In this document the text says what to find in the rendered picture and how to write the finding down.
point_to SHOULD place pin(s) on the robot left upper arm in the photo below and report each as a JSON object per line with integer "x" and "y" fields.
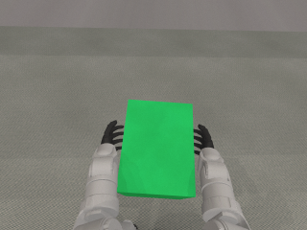
{"x": 106, "y": 223}

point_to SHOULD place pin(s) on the robot right hand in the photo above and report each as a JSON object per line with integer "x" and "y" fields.
{"x": 205, "y": 139}

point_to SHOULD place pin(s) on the robot right upper arm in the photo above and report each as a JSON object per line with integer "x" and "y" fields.
{"x": 219, "y": 224}

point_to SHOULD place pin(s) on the robot left forearm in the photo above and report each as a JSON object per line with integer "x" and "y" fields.
{"x": 100, "y": 199}

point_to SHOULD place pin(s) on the robot right forearm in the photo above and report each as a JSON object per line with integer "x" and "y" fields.
{"x": 218, "y": 199}

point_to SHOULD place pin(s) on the robot left hand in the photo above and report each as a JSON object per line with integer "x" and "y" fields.
{"x": 109, "y": 135}

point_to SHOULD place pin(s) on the carton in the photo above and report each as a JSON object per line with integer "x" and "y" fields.
{"x": 157, "y": 155}

